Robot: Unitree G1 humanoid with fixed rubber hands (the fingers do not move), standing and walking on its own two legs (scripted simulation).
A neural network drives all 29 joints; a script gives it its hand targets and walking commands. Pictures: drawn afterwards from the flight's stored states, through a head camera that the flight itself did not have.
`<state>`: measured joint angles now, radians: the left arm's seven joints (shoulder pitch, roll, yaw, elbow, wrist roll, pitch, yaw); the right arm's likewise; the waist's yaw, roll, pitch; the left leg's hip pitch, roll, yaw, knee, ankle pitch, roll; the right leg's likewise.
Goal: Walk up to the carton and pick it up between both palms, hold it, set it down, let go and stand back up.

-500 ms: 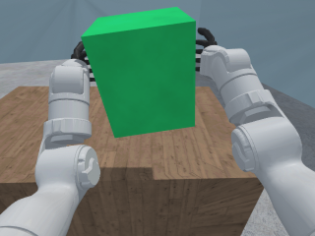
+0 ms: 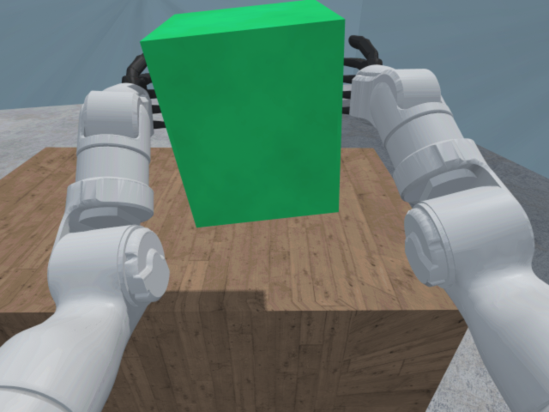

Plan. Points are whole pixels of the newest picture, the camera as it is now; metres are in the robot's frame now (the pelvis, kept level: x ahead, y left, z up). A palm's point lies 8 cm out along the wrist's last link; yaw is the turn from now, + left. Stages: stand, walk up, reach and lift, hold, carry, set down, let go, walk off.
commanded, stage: hold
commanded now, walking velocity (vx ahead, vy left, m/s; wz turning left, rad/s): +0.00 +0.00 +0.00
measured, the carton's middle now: (255, 112) +0.42 +0.01 +0.32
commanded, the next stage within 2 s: none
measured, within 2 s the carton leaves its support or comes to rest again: neither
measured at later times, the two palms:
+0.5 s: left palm (146, 125) +0.38 +0.16 +0.31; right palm (364, 101) +0.37 -0.13 +0.35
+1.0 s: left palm (149, 124) +0.37 +0.16 +0.32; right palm (372, 97) +0.36 -0.14 +0.35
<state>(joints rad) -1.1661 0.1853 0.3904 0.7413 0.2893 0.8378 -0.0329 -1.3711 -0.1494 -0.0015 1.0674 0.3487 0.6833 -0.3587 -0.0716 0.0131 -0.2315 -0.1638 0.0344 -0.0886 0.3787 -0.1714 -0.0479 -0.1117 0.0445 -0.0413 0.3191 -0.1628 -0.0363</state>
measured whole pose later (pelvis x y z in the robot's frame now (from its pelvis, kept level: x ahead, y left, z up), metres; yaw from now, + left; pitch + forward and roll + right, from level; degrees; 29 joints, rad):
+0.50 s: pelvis +0.01 +0.01 +0.00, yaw -1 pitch -3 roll -1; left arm -1.03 0.12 0.34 0.54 0.28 0.88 0.01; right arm -1.28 -0.18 0.07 0.96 0.40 0.68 -0.35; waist -0.09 0.01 -0.21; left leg -0.16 0.03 -0.08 0.39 -0.19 -0.03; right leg -0.09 0.04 -0.02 0.30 -0.16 -0.02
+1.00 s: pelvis +0.00 +0.01 +0.00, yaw -1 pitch -4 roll -1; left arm -1.05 0.11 0.37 0.60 0.30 0.88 -0.01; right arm -1.31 -0.17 0.04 1.01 0.38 0.70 -0.35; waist -0.09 0.00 -0.22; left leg -0.14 0.03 -0.08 0.38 -0.19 -0.04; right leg -0.08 0.05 -0.01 0.31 -0.17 -0.03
